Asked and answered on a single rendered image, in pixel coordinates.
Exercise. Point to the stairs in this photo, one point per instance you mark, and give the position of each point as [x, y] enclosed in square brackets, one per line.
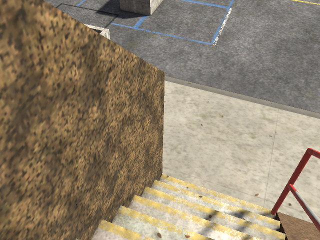
[173, 209]

